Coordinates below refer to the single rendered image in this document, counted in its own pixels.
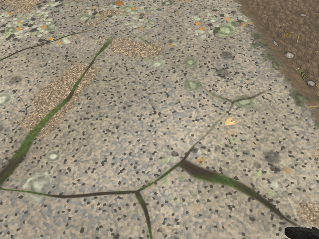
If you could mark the right robot hand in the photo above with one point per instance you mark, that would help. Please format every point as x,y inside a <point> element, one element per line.
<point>302,233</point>

